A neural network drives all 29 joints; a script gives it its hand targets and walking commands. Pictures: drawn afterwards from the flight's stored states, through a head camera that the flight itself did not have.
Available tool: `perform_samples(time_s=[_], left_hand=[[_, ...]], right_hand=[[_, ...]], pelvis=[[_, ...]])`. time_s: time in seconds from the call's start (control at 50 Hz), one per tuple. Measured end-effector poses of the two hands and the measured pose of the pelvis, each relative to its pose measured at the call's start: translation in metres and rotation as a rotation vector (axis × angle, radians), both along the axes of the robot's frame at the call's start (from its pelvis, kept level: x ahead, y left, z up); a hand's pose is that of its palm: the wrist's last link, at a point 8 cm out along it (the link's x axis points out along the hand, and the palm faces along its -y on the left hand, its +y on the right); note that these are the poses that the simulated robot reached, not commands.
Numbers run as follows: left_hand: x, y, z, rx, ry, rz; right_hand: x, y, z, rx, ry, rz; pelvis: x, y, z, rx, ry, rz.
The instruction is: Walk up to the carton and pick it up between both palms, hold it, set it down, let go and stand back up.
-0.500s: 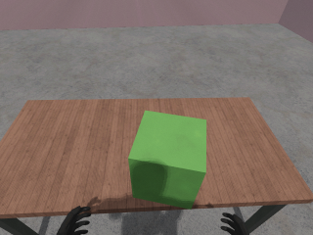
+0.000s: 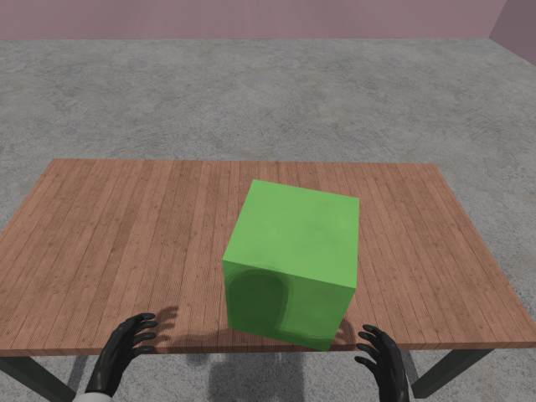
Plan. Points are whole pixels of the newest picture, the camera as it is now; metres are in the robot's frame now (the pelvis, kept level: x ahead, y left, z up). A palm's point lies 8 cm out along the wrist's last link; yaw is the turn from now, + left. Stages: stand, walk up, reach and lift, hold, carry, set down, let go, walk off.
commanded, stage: reach and lift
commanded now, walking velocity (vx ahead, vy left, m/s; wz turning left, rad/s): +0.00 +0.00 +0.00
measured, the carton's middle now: (290, 266) +0.42 -0.04 -0.08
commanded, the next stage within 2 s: none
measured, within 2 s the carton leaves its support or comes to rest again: neither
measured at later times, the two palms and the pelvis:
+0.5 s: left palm (139, 304) +0.29 +0.21 +0.00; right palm (397, 331) +0.26 -0.19 -0.01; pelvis +0.01 -0.01 +0.00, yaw +0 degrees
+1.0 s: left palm (147, 248) +0.36 +0.20 +0.05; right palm (391, 282) +0.32 -0.18 +0.03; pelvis +0.00 +0.00 +0.01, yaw +0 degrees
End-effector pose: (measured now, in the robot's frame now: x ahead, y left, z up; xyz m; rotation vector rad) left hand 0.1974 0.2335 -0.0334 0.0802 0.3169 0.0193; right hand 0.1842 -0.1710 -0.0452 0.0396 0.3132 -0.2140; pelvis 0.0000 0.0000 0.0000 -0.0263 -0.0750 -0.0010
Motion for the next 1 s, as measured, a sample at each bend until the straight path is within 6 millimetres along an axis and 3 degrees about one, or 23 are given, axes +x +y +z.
perform_samples(time_s=[0.18, 0.36, 0.66, 1.0], left_hand=[[0.038, -0.016, 0.009, -0.028, -0.034, -0.026], [0.076, -0.032, 0.024, -0.031, -0.045, -0.041], [0.107, -0.016, 0.047, 0.004, -0.054, -0.021], [0.162, -0.030, 0.082, -0.026, -0.053, -0.043]], right_hand=[[0.029, -0.004, 0.012, -0.002, -0.028, -0.024], [0.061, -0.016, 0.025, -0.009, -0.026, -0.030], [0.093, -0.013, 0.043, 0.008, -0.072, -0.032], [0.137, -0.012, 0.076, -0.003, -0.060, -0.044]], pelvis=[[-0.006, -0.001, -0.003, -0.001, 0.017, 0.004], [0.001, -0.008, 0.001, 0.001, 0.043, -0.005], [0.012, -0.016, 0.005, 0.002, 0.075, 0.006], [0.003, -0.002, 0.007, -0.002, 0.110, -0.006]])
